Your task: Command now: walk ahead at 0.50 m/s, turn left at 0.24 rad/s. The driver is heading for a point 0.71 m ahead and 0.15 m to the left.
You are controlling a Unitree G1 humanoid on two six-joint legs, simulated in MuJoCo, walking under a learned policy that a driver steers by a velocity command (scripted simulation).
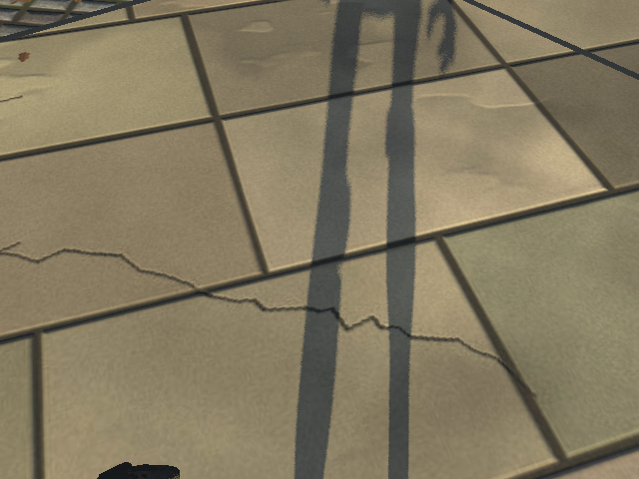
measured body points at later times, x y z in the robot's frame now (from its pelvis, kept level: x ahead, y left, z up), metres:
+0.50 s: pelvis +0.24 +0.00 +0.00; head +0.27 +0.01 +0.45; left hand +0.15 +0.24 -0.14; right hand +0.48 -0.18 -0.11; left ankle +0.36 +0.15 -0.70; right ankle +0.16 -0.11 -0.74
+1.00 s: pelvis +0.48 +0.12 +0.00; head +0.49 +0.14 +0.45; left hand +0.50 +0.41 -0.12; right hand +0.60 -0.12 -0.13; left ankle +0.38 +0.13 -0.74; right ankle +0.69 +0.05 -0.68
